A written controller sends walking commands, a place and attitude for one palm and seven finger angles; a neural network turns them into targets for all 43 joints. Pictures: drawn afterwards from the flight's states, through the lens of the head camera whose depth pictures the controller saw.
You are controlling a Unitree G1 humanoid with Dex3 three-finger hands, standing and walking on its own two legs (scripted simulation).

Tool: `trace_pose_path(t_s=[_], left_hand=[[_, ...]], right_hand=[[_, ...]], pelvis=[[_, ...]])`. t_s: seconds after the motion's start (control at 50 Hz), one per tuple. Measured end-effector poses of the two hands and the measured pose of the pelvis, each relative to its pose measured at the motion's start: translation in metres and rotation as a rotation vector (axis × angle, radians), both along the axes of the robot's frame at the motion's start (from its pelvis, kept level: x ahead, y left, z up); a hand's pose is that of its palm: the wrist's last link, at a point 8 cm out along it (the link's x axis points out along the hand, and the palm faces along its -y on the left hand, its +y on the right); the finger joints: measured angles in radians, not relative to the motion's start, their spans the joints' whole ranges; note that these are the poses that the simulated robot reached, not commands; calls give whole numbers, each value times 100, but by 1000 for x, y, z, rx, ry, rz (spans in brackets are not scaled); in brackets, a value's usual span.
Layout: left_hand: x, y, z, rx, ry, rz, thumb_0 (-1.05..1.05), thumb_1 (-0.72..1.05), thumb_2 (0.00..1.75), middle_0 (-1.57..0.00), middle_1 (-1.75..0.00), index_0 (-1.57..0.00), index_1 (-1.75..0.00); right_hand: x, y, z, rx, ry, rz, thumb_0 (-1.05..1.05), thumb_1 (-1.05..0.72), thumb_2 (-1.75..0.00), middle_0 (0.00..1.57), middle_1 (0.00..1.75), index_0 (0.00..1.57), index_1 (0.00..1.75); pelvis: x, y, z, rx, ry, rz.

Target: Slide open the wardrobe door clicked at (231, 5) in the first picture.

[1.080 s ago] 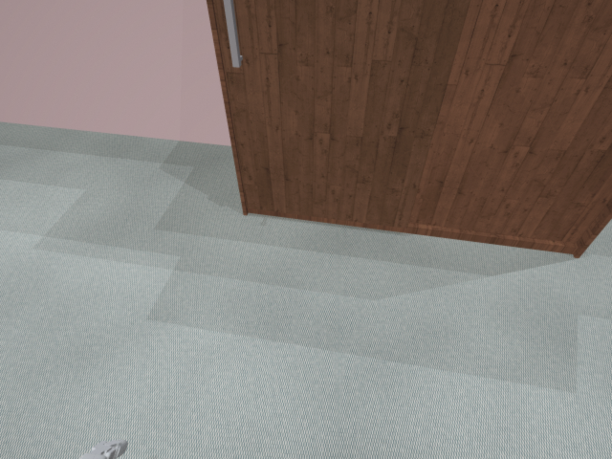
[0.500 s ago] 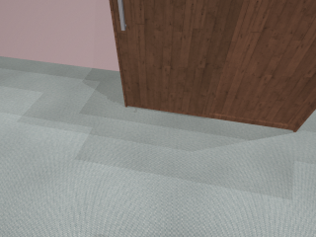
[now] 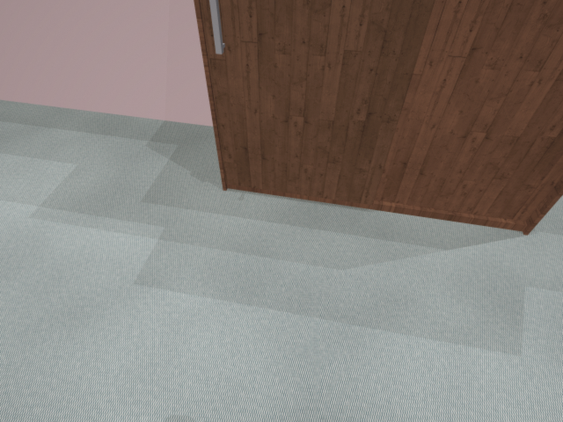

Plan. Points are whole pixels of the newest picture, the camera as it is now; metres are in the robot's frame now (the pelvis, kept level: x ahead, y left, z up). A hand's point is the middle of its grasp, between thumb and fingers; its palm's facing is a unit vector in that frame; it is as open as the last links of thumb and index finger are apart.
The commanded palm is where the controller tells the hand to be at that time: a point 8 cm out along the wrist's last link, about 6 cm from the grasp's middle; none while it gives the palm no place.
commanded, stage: look at it before walking up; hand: left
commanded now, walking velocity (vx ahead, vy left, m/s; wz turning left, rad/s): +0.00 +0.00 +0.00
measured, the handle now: (216, 3) +1.29 +0.30 +0.12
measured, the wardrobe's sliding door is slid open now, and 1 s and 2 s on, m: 0.00 0.00 0.00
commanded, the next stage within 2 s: walk to a spot facing it in 0.36 s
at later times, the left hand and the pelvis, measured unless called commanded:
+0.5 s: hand out of the picture +0.09 +0.25 -0.15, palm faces -0.02 -0.94 -0.35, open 7.4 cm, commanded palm none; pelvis +0.01 +0.00 +0.00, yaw +0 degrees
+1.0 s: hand out of the picture +0.09 +0.28 -0.18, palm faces +0.24 -0.95 -0.19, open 7.4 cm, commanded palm none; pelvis +0.11 +0.08 -0.01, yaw +14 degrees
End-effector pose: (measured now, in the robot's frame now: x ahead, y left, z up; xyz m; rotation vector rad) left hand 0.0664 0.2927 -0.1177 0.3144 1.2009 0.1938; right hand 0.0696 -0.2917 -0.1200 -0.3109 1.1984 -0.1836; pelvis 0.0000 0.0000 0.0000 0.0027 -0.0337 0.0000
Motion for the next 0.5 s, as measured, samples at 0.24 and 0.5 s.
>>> trace_pose_path(t_s=[0.24, 0.5], left_hand=[[6, -1, 1, 3, 12, 1, 1, 91, 90, -20, -30, -20, -30], [15, -3, 2, 6, 2, 1, 1, 91, 90, -20, -30, -20, -30]], right_hand=[[12, -2, 1, -2, 1, 4, 1, -90, -90, 20, 30, 20, 30], [21, -4, 1, -2, -7, 4, 1, -90, -90, 20, 30, 20, 30]], pelvis=[[7, -1, 1, 0, 5, -1], [14, -4, 1, 0, 3, -2]])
